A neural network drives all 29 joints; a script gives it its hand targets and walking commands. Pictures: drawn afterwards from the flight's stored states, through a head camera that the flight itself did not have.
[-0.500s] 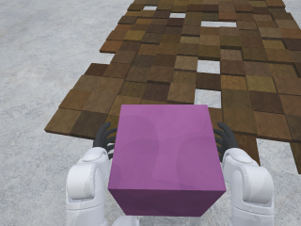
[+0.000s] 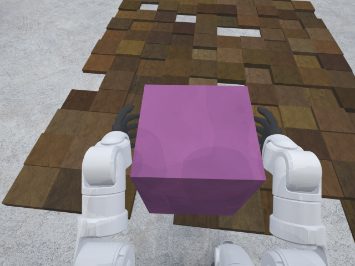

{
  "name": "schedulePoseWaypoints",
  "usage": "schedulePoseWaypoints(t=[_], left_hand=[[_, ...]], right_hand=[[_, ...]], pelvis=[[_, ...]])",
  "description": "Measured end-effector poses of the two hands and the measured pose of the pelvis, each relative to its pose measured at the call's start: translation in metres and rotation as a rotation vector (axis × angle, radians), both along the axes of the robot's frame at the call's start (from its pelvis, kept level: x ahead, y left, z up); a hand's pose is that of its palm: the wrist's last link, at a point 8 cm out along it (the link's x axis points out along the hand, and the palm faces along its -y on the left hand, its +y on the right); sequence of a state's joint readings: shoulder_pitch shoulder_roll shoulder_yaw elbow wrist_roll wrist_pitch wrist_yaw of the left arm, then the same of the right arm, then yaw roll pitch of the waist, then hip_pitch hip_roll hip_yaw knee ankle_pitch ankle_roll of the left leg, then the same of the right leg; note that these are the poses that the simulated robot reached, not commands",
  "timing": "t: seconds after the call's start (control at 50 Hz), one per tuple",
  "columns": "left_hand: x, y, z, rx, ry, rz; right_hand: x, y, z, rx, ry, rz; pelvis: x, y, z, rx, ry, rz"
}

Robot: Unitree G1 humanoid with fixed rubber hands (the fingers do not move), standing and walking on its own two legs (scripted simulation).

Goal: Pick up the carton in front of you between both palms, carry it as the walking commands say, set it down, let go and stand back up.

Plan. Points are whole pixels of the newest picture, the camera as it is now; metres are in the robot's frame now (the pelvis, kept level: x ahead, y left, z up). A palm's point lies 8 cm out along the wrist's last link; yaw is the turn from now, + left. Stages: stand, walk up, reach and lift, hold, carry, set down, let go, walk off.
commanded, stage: carry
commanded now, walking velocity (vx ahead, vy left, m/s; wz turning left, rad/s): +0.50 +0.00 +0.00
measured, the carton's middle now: (193, 156) +0.34 -0.01 +0.04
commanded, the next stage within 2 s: none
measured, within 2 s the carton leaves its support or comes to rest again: neither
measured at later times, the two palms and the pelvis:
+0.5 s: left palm (139, 46) +0.69 +0.14 +0.10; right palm (235, 45) +0.71 -0.16 +0.09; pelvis +0.34 -0.03 +0.00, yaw +1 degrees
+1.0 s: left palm out of the picture +1.06 +0.13 +0.16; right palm out of the picture +1.06 -0.17 +0.16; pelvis +0.68 -0.02 +0.00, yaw +1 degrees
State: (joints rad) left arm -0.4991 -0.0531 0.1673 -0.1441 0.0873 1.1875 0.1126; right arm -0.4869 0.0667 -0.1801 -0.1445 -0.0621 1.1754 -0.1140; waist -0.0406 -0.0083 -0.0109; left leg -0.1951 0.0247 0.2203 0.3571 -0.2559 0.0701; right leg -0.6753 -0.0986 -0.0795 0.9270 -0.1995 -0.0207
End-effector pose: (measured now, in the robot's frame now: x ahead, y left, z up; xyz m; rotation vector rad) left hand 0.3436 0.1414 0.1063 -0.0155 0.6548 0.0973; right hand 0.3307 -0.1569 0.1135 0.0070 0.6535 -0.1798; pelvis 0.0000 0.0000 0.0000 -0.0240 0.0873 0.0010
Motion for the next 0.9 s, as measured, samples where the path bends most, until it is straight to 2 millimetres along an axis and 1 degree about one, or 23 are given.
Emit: schedulePoseWaypoints(t=[0.06,0.1,0.14,0.18,0.2,0.24,0.3,0.34,0.38,0.44,0.5,0.6,0.62,0.66,0.76,0.84,0.9], left_hand=[[0.053,-0.002,0.01,0.022,-0.009,0.004],[0.088,-0.005,0.012,0.034,-0.006,0.008],[0.125,-0.009,0.01,0.047,0.002,0.016],[0.159,-0.013,0.005,0.062,0.01,0.031],[0.174,-0.015,0.001,0.072,0.022,0.039],[0.199,-0.015,-0.01,0.077,0.07,0.056],[0.226,-0.012,-0.026,0.06,0.143,0.088],[0.245,-0.01,-0.03,0.044,0.157,0.113],[0.267,-0.007,-0.028,0.027,0.14,0.136],[0.306,-0.003,-0.02,0.005,0.083,0.157],[0.351,0.0,-0.01,-0.012,0.014,0.152],[0.442,0.004,0.005,-0.031,-0.097,0.086],[0.46,0.004,0.007,-0.031,-0.103,0.068],[0.492,0.002,0.011,-0.019,-0.087,0.036],[0.561,-0.009,0.03,-0.021,-0.033,-0.002],[0.615,-0.015,0.048,-0.027,-0.038,-0.003],[0.654,-0.016,0.055,-0.017,-0.039,0.01]], right_hand=[[0.058,-0.002,0.008,-0.009,-0.008,0.028],[0.097,-0.005,0.009,-0.01,-0.004,0.043],[0.136,-0.01,0.005,-0.006,0.003,0.058],[0.176,-0.014,-0.004,0.005,0.01,0.076],[0.194,-0.015,-0.01,0.013,0.022,0.086],[0.224,-0.015,-0.023,0.023,0.069,0.103],[0.26,-0.012,-0.037,0.038,0.142,0.113],[0.284,-0.009,-0.04,0.051,0.157,0.112],[0.308,-0.006,-0.039,0.067,0.14,0.107],[0.344,-0.003,-0.033,0.09,0.086,0.09],[0.383,0.0,-0.025,0.1,0.017,0.068],[0.458,0.003,-0.001,0.054,-0.099,0.031],[0.472,0.003,0.004,0.038,-0.105,0.024],[0.498,0.001,0.009,0.022,-0.089,0.011],[0.554,-0.009,0.025,0.022,-0.034,-0.03],[0.607,-0.015,0.045,0.03,-0.041,-0.042],[0.652,-0.017,0.053,0.039,-0.042,-0.028]], pelvis=[[0.042,-0.006,-0.003,0.007,0.002,0.008],[0.074,-0.011,-0.009,0.014,0.003,0.012],[0.107,-0.017,-0.017,0.02,0.001,0.018],[0.141,-0.024,-0.028,0.019,-0.007,0.026],[0.154,-0.027,-0.03,0.009,-0.007,0.027],[0.177,-0.032,-0.028,0.014,-0.004,0.025],[0.21,-0.038,-0.016,0.028,0.007,0.024],[0.233,-0.04,-0.008,0.038,0.015,0.023],[0.257,-0.04,-0.003,0.047,0.023,0.02],[0.297,-0.036,0.0,0.051,0.034,0.013],[0.342,-0.029,-0.002,0.042,0.037,0.005],[0.425,-0.012,-0.019,0.024,0.007,-0.002],[0.438,-0.009,-0.021,0.036,0.003,0.002],[0.461,-0.004,-0.019,0.037,0.003,0.007],[0.517,0.003,-0.002,0.016,0.016,0.008],[0.567,0.001,0.005,0.002,0.025,0.008],[0.611,-0.005,0.004,0.003,0.021,0.01]])
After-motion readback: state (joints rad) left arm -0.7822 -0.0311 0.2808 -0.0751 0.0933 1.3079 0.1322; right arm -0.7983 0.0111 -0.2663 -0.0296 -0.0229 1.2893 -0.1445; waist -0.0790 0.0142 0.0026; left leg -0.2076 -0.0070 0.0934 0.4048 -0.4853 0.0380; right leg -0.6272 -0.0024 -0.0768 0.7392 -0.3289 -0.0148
